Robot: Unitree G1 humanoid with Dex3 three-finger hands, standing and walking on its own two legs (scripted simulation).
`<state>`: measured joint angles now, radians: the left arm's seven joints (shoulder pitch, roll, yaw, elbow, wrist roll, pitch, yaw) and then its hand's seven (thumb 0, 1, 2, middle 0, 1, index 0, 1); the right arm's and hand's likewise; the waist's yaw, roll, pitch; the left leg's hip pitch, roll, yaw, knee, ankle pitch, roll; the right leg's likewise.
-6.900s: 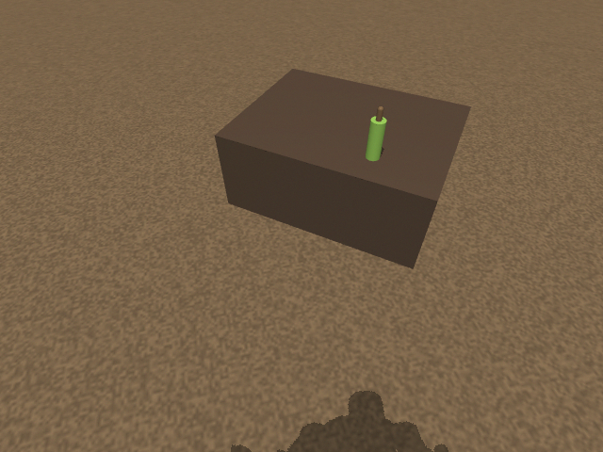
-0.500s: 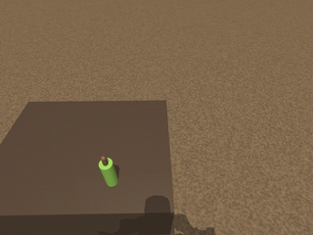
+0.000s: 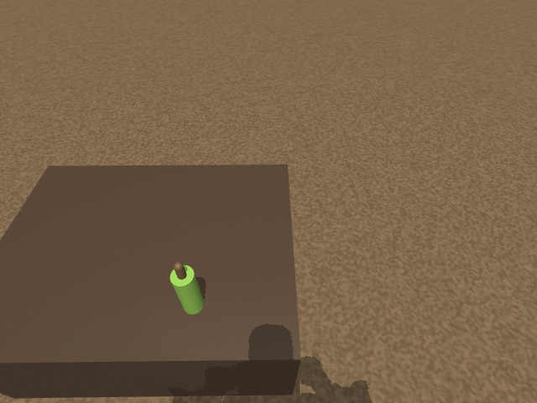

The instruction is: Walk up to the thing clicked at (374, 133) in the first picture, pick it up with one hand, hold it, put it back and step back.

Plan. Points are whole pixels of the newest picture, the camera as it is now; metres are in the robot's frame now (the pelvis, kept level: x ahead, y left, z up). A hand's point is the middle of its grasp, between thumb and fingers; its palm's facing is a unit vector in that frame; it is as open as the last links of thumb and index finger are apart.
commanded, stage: go down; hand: left
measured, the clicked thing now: (186, 286) +0.47 +0.22 -0.28
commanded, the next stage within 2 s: none
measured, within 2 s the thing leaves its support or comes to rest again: neither
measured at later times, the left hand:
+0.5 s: hand out of the picture +0.16 +0.27 -0.15, palm faces +0.03 -0.94 -0.33, open 16.5 cm
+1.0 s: hand out of the picture +0.16 +0.28 -0.14, palm faces +0.04 -0.94 -0.33, open 17.3 cm
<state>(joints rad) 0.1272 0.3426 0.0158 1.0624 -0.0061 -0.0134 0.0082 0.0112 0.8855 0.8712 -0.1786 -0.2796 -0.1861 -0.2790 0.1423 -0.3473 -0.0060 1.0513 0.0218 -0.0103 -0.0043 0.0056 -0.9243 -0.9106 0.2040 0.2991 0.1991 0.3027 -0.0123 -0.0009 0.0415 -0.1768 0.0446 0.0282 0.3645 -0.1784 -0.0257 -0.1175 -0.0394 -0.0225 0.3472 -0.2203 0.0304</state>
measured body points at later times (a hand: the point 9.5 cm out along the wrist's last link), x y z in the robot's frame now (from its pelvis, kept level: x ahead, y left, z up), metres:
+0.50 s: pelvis +0.01 +0.01 -0.02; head +0.05 +0.01 +0.43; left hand +0.16 +0.31 -0.12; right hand +0.14 -0.25 -0.12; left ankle +0.01 +0.14 -0.75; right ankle -0.02 -0.14 -0.75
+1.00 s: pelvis +0.01 +0.01 -0.05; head +0.05 +0.02 +0.40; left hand +0.15 +0.33 -0.12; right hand +0.17 -0.24 -0.13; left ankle +0.01 +0.14 -0.75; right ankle -0.02 -0.14 -0.75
